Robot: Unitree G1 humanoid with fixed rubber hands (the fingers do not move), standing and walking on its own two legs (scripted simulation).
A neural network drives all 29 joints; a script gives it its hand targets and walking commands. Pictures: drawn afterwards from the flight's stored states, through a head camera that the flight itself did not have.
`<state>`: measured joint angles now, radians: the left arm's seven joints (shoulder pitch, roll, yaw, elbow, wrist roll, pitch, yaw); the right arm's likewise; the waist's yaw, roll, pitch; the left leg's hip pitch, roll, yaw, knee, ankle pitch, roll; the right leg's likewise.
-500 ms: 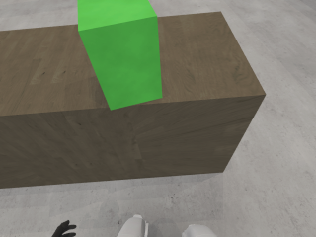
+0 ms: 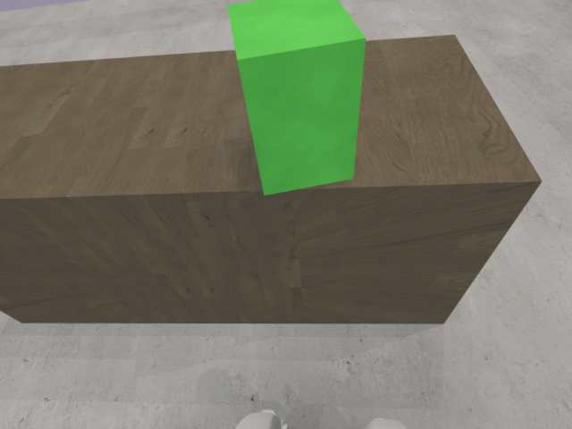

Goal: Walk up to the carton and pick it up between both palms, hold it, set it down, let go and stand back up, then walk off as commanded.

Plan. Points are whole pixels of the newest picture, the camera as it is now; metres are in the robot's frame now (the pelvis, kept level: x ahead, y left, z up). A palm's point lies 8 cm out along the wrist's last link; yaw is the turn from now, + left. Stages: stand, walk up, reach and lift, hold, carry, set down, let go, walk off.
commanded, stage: walk up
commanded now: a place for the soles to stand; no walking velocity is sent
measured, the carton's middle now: (294, 98) +0.66 -0.01 +0.10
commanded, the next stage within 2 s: none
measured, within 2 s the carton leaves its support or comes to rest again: neither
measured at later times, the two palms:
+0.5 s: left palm out of the picture +0.14 +0.35 -0.09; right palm out of the picture +0.05 -0.24 -0.07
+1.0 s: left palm out of the picture +0.14 +0.31 -0.08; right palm out of the picture +0.04 -0.26 -0.10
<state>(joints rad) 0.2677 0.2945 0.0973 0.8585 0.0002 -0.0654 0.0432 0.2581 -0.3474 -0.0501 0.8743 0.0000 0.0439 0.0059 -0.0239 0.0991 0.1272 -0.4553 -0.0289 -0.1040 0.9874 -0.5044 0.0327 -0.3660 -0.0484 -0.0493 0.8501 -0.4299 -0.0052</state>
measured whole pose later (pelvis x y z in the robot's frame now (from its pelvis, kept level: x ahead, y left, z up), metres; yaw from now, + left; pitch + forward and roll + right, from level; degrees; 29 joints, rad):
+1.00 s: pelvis +0.03 +0.04 +0.02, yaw -3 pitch -6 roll +2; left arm 0.16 0.29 0.04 0.88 0.00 0.03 -0.01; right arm 0.29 -0.35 -0.05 0.93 0.00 -0.03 -0.01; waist -0.03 -0.01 0.15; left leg -0.18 -0.04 -0.07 0.65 -0.39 0.03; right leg -0.35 -0.03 -0.04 0.68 -0.28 -0.05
